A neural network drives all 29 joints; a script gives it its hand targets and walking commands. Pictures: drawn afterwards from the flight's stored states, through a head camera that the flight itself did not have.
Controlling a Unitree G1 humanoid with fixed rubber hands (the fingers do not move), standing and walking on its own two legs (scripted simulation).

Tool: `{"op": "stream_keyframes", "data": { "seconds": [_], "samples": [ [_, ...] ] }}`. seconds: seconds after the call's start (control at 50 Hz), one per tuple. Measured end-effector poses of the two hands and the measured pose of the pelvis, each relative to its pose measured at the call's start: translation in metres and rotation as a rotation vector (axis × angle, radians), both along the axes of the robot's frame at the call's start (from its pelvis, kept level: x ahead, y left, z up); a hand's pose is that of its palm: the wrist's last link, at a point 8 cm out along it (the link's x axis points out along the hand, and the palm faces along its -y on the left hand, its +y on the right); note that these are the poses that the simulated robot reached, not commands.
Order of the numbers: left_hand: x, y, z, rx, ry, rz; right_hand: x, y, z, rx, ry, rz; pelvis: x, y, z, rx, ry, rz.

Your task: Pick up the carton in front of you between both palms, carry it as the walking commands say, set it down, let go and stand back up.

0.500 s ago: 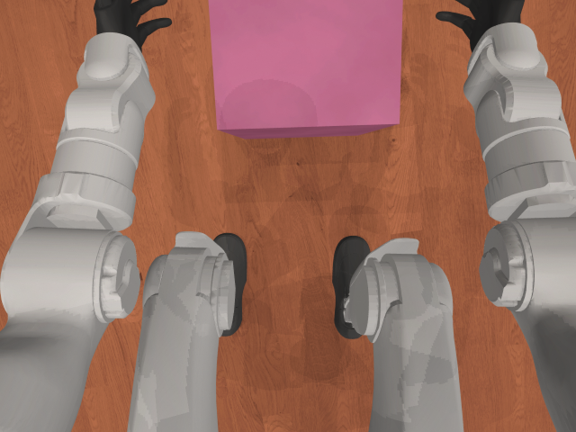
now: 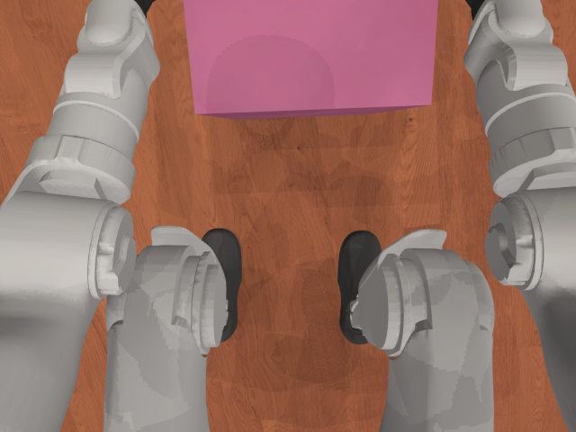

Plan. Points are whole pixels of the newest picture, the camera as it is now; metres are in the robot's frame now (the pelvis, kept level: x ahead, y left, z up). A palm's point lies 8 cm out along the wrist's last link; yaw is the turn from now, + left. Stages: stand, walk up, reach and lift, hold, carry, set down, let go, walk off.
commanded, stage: reach and lift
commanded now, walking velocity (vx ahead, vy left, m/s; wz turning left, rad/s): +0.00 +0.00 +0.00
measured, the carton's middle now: (304, 24) +0.54 -0.02 -0.24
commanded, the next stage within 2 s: none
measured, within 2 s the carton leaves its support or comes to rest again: leaves its support in 0.64 s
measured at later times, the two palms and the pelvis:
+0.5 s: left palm out of the picture +0.54 +0.14 -0.17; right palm out of the picture +0.55 -0.17 -0.17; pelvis -0.01 +0.00 +0.00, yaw +1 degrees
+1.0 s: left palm out of the picture +0.51 +0.11 +0.01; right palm out of the picture +0.48 -0.19 +0.00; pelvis +0.00 +0.01 +0.08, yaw -3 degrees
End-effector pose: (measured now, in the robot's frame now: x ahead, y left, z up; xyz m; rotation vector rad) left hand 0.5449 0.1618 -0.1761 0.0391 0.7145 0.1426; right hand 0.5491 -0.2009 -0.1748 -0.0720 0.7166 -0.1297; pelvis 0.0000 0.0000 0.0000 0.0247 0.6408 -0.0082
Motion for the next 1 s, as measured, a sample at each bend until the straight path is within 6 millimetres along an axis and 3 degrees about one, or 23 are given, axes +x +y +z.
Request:
{"op": "stream_keyframes", "data": {
  "seconds": [0.18,0.3,0.56,0.66,0.72,0.8,1.0],
  "samples": [
    [-0.002,-0.009,0.009,-0.006,0.011,-0.012,-0.003,0.007,0.006,0.017,0.016,0.012,0.001,0.000,0.004,0.005,0.015,-0.006],
    [-0.004,-0.025,0.009,-0.030,0.010,-0.028,-0.003,0.033,0.003,0.046,0.007,0.057,-0.004,0.000,0.008,0.008,0.016,-0.005],
    [0.003,-0.024,0.011,-0.041,0.022,-0.021,-0.001,0.033,0.005,0.035,0.027,0.041,-0.010,-0.002,-0.004,0.006,-0.042,0.004],
    [0.011,-0.029,0.025,-0.045,-0.003,-0.012,-0.007,0.033,0.008,0.029,0.049,0.044,-0.006,0.000,-0.005,0.002,-0.027,0.004],
    [0.013,-0.035,0.047,-0.054,-0.033,0.010,-0.010,0.031,0.026,0.012,0.035,0.042,-0.003,0.002,0.000,0.003,-0.020,-0.007],
    [0.001,-0.038,0.085,-0.071,-0.061,0.005,-0.023,0.026,0.066,0.053,0.004,-0.012,0.001,0.006,0.014,-0.003,0.014,-0.033],
    [-0.033,-0.051,0.186,-0.069,-0.041,-0.034,-0.067,0.015,0.172,0.057,0.025,-0.069,-0.004,0.013,0.075,-0.005,0.080,-0.051]
  ]
}}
